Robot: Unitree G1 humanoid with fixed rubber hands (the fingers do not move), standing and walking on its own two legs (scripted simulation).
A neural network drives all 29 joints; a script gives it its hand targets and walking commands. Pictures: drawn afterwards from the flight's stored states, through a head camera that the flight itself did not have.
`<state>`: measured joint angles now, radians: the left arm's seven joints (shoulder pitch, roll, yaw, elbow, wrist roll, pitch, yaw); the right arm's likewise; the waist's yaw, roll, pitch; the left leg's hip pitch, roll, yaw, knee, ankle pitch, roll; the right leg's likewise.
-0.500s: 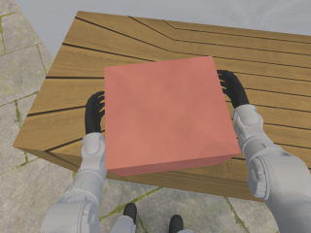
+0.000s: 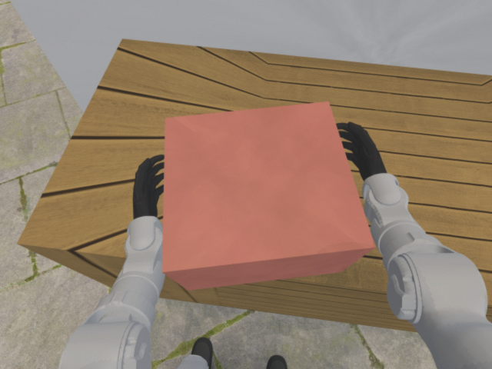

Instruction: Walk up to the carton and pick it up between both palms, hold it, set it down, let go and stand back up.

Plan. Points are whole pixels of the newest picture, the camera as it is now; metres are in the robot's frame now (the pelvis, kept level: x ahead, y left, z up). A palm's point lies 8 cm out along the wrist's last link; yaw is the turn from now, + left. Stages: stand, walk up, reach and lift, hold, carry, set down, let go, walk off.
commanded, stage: reach and lift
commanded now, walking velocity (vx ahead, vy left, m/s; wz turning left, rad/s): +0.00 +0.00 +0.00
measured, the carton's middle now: (256, 198) +0.40 +0.02 -0.03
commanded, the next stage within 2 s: hold in 1.64 s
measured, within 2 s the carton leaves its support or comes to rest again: neither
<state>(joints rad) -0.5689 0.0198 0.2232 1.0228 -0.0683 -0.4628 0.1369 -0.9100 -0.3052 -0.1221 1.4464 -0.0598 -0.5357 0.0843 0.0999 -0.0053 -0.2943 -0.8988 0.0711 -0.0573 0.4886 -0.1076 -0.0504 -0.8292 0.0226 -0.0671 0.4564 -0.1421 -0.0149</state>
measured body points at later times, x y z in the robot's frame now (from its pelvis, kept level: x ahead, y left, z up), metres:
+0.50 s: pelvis -0.01 +0.00 +0.01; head +0.02 +0.01 +0.46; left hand +0.38 +0.22 +0.07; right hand +0.44 -0.16 +0.11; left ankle +0.04 +0.15 -0.72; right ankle +0.01 -0.11 -0.72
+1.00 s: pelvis +0.00 +0.01 +0.02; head -0.02 +0.01 +0.47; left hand +0.39 +0.23 +0.14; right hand +0.43 -0.15 +0.17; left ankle +0.04 +0.15 -0.72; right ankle +0.01 -0.11 -0.72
